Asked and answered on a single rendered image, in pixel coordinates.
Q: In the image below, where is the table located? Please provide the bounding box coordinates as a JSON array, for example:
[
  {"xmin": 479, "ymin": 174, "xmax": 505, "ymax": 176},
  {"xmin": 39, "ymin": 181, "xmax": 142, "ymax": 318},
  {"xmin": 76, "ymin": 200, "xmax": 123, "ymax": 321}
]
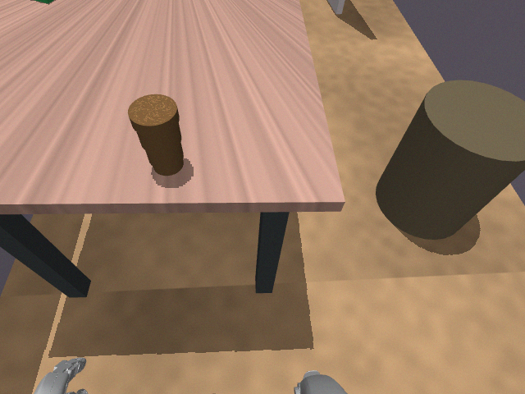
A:
[{"xmin": 0, "ymin": 0, "xmax": 345, "ymax": 298}]

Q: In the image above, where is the left robot hand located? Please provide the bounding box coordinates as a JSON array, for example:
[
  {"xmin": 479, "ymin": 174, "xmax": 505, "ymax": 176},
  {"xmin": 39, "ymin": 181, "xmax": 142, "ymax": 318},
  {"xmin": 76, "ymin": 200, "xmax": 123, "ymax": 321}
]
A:
[{"xmin": 34, "ymin": 357, "xmax": 88, "ymax": 394}]

